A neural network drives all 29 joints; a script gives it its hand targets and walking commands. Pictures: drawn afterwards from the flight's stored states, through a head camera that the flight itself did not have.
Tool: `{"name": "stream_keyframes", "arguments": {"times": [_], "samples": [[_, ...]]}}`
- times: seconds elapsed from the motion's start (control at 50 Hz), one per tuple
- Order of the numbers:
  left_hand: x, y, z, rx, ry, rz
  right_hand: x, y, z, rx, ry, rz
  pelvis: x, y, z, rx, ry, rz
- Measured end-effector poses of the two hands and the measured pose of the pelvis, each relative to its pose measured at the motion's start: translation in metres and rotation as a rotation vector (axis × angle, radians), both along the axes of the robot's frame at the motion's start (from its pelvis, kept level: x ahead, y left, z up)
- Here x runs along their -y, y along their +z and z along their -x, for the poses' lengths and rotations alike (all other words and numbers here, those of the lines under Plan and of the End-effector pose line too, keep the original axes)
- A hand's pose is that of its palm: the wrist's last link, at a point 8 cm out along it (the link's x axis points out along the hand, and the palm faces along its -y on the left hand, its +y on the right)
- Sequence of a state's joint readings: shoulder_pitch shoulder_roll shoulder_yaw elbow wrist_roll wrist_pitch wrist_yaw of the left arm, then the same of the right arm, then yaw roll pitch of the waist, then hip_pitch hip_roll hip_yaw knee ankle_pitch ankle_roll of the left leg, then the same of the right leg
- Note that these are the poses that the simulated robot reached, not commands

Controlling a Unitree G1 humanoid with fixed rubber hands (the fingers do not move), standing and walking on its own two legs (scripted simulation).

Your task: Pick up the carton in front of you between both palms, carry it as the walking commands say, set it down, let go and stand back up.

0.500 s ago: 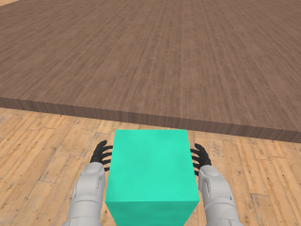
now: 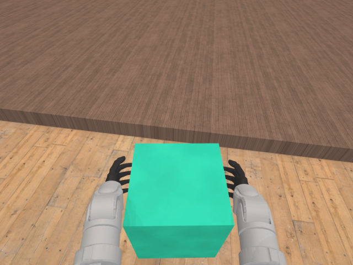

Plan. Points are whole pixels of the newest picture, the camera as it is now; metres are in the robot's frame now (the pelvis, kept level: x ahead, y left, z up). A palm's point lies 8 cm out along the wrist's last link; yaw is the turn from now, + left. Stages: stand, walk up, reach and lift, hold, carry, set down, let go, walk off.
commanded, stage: reach and lift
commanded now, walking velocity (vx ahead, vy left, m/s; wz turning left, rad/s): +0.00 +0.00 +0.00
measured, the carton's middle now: (176, 203) +0.30 +0.00 -0.04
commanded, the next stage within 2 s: hold in 0.46 s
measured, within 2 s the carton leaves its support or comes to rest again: neither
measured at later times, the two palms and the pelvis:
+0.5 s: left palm (113, 183) +0.30 +0.15 +0.04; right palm (241, 187) +0.30 -0.15 +0.04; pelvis +0.01 +0.00 +0.00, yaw +0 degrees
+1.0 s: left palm (111, 183) +0.29 +0.15 +0.06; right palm (243, 186) +0.29 -0.15 +0.05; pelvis +0.00 +0.00 +0.00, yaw +0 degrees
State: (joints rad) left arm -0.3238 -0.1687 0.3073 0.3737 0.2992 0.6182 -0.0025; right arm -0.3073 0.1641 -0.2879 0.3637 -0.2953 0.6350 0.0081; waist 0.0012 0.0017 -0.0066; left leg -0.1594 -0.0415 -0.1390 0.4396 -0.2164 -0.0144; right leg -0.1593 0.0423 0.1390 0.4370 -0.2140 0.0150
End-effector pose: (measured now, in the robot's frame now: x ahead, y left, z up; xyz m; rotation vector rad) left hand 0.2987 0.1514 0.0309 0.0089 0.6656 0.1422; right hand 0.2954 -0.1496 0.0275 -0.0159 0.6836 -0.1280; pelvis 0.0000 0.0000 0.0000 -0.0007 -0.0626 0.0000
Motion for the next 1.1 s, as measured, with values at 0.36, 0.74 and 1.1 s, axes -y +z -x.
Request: {"name": "stream_keyframes", "arguments": {"times": [0.36,0.74,1.1], "samples": [[0.0,0.007,-0.003,-0.006,-0.016,-0.021,0.0,0.008,-0.003,-0.006,0.015,0.021,0.0,0.004,-0.014,0.016,0.002,0.0],[0.0,0.025,0.007,0.008,-0.011,-0.013,0.0,0.025,0.006,0.009,0.009,0.012,0.0,0.004,-0.006,0.061,0.002,0.0],[0.0,0.026,0.005,0.014,-0.006,-0.005,0.0,0.026,0.005,0.015,0.003,0.005,-0.001,0.003,-0.001,0.06,0.001,0.0]]}}
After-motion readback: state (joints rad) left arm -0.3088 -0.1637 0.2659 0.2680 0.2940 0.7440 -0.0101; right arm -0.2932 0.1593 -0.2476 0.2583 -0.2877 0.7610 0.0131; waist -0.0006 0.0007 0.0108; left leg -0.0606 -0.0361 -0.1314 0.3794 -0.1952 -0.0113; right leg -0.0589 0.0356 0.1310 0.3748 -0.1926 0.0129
